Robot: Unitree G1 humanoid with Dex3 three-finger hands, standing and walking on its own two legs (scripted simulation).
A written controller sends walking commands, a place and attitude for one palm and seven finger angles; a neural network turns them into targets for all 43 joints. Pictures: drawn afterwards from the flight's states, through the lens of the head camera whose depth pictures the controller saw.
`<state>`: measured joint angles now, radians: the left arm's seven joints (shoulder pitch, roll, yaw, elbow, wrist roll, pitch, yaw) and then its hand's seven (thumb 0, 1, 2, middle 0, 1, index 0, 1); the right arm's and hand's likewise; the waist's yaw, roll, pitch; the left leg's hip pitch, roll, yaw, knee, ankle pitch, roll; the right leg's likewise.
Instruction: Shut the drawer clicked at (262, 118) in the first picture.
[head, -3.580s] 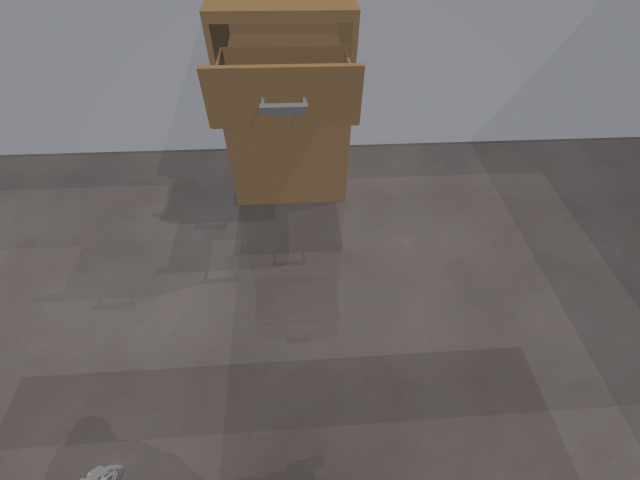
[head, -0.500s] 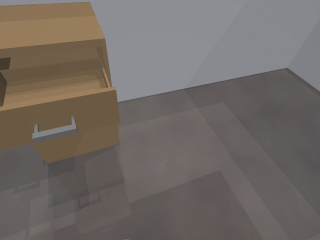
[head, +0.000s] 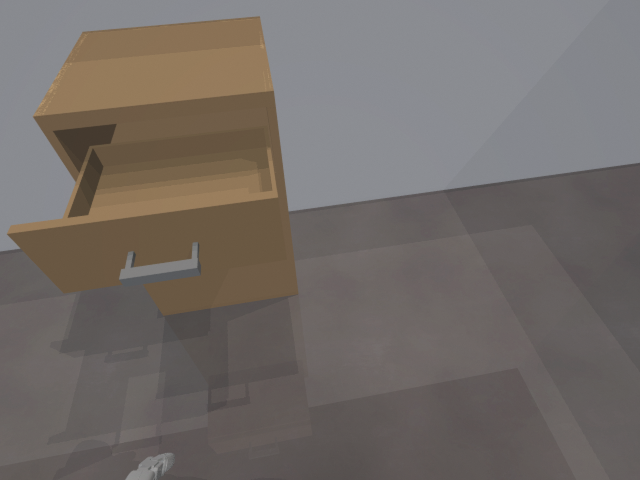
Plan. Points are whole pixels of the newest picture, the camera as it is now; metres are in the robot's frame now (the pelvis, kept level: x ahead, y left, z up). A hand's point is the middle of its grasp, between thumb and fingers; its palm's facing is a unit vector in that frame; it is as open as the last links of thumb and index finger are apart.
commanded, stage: turn to face it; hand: left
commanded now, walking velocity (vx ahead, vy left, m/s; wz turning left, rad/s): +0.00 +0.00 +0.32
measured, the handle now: (162, 262) +0.49 +0.31 -0.08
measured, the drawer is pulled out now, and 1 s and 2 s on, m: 0.30 0.30 0.30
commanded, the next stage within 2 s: take the last steps up to it in 0.14 s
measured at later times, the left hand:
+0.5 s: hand out of the picture -0.10 +0.18 -0.17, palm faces +0.31 -0.93 -0.21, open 7.4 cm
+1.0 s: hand (188, 457) +0.19 +0.21 -0.17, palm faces +0.21 -0.96 -0.20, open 7.4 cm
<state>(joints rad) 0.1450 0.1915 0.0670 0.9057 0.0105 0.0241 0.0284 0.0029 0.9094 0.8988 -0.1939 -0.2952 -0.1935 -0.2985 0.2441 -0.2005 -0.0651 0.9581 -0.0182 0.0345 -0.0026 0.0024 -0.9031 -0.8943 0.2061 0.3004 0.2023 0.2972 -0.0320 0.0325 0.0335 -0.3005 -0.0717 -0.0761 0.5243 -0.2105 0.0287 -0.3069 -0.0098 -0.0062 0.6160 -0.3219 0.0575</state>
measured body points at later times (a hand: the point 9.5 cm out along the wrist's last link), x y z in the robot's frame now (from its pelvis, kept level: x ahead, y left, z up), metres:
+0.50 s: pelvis -0.02 +0.01 +0.00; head -0.01 +0.02 +0.45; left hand -0.12 +0.23 -0.15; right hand +0.13 -0.22 -0.13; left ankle -0.08 +0.11 -0.74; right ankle +0.02 -0.11 -0.73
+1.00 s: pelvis +0.12 +0.01 -0.02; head +0.15 +0.01 +0.43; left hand +0.18 +0.26 -0.15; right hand +0.05 -0.21 -0.17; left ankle -0.06 +0.10 -0.70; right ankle +0.22 -0.06 -0.73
